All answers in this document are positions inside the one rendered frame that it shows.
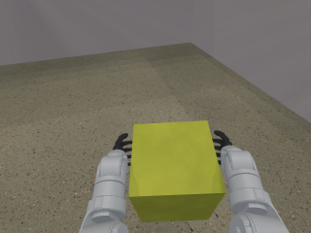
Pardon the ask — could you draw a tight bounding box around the robot right hand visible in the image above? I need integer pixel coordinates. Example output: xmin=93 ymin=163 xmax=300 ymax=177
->
xmin=212 ymin=130 xmax=232 ymax=165

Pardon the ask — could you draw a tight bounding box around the robot left forearm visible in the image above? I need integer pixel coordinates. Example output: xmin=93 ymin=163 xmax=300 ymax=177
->
xmin=79 ymin=150 xmax=128 ymax=233

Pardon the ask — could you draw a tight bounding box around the left robot upper arm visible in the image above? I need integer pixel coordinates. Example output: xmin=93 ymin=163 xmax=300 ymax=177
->
xmin=80 ymin=220 xmax=129 ymax=233

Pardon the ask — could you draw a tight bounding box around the robot left hand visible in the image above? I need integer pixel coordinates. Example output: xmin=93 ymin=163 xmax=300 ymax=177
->
xmin=113 ymin=133 xmax=133 ymax=166

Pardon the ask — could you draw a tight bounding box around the right robot upper arm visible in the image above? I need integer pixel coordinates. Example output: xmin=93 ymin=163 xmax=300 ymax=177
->
xmin=229 ymin=212 xmax=289 ymax=233

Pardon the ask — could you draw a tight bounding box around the robot right forearm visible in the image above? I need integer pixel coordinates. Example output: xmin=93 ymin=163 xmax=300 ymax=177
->
xmin=221 ymin=145 xmax=290 ymax=233

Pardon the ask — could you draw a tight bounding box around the carton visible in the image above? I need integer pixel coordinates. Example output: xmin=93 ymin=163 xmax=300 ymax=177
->
xmin=128 ymin=120 xmax=226 ymax=222

